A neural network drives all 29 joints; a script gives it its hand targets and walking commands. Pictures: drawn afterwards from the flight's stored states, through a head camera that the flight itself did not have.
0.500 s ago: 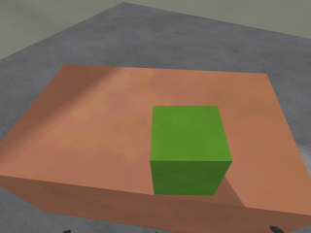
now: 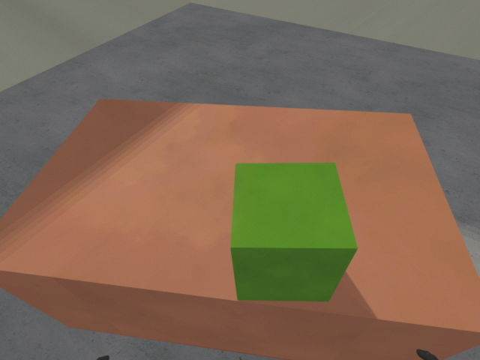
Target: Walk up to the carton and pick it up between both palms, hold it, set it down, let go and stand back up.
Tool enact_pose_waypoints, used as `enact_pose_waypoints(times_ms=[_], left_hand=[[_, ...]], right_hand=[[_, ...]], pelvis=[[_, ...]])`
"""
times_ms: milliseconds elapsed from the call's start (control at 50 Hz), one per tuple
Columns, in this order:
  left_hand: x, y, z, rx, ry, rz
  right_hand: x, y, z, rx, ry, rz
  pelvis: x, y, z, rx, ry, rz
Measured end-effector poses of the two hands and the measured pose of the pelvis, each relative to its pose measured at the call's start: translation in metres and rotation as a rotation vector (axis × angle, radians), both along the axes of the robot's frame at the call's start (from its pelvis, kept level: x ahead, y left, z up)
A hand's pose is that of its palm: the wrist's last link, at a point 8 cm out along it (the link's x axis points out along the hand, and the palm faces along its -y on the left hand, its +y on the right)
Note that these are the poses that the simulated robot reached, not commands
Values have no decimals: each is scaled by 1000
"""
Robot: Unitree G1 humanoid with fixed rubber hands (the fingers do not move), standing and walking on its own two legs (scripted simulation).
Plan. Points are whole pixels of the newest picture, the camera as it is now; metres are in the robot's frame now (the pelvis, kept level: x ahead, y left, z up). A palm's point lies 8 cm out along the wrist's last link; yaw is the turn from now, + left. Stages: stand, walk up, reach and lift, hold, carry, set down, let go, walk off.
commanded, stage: stand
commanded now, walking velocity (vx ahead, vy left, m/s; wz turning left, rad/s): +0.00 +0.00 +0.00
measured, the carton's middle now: (283, 235) +0.38 -0.05 -0.08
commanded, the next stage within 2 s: none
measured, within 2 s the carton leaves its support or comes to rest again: neither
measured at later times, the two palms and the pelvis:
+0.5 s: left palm out of the picture +0.08 +0.30 -0.11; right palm out of the picture +0.10 -0.30 -0.11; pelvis +0.00 +0.00 +0.00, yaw +0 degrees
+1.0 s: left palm out of the picture +0.08 +0.30 -0.11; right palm out of the picture +0.09 -0.30 -0.11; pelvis +0.00 +0.00 +0.00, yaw +0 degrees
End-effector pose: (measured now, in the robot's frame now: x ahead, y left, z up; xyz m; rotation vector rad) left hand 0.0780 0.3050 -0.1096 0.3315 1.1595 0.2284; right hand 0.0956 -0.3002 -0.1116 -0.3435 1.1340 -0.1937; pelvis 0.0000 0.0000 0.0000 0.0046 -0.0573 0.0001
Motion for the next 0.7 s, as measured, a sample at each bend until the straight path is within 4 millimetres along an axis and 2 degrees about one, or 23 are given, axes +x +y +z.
enact_pose_waypoints(times_ms=[700], left_hand=[[-1, -1, 0, 1, 2, 0]], right_hand=[[-1, -1, 0, 1, 0, -1]], pelvis=[[-1, -1, 0, 0, 0, 0]])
